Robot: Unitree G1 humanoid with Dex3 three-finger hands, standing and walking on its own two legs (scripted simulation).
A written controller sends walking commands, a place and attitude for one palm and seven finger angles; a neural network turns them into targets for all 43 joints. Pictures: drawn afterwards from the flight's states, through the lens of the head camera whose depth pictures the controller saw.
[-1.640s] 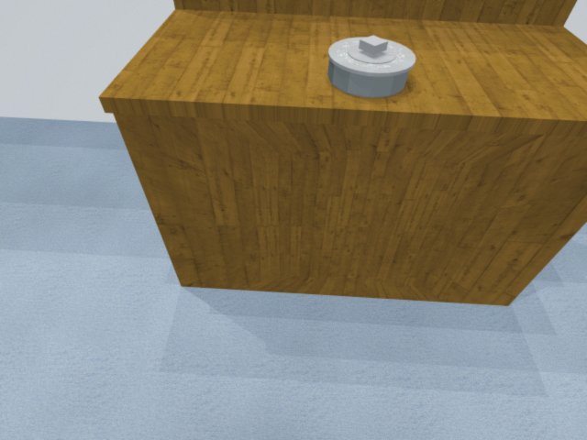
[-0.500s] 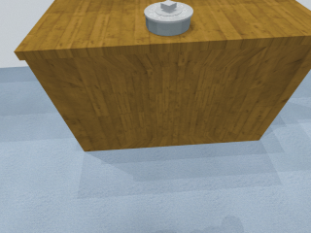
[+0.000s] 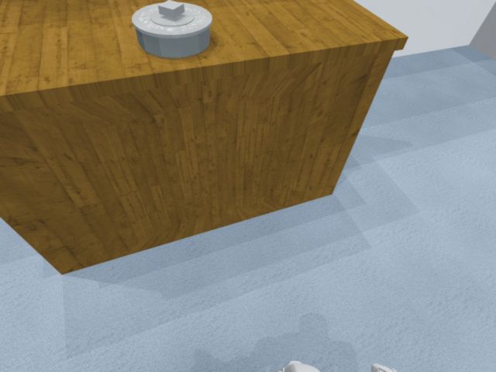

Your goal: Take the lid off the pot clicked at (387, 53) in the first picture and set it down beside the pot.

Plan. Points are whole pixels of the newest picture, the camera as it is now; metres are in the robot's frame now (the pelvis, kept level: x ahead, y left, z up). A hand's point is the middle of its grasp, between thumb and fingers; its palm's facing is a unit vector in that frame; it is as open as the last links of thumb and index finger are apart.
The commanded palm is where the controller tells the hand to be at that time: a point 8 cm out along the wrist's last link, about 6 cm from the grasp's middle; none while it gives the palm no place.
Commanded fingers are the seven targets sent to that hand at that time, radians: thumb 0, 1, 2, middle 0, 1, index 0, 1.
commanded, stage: walk to a spot facing it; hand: left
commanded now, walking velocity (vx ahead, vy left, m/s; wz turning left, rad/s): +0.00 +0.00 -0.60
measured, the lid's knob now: (171, 8) +0.89 +0.30 +0.16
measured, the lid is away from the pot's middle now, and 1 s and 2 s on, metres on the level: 0.00 0.00 0.00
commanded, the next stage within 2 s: turn to face it in 1.00 s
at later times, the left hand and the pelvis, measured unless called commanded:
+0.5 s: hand (172, 349) +0.18 +0.16 -0.16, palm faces -0.33 -0.93 -0.17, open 7.4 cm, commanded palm none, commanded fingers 0.00 0.90 0.90 -0.20 -0.30 -0.20 -0.30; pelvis +0.03 +0.00 +0.00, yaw -20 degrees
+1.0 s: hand (289, 290) +0.31 -0.06 -0.16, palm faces -0.61 -0.76 -0.21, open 7.4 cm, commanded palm none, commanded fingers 0.00 0.90 0.90 -0.20 -0.30 -0.20 -0.30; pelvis +0.11 -0.14 -0.01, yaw -37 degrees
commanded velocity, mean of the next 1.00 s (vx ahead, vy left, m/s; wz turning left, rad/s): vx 0.24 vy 0.00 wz -0.52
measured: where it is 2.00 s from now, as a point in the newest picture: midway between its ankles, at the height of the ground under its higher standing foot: outside the picture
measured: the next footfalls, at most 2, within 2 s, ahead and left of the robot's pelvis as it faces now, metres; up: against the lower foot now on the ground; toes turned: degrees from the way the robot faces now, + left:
right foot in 0.10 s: +0.06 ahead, -0.14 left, +0.00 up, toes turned -8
left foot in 0.40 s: +0.09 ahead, +0.10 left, +0.00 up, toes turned -11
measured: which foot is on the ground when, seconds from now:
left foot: down 0.00-0.10, up 0.12-0.38, down 0.40-0.82, up 0.84-1.00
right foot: up 0.00-0.08, down 0.10-0.40, up 0.42-0.82, down 0.84-1.00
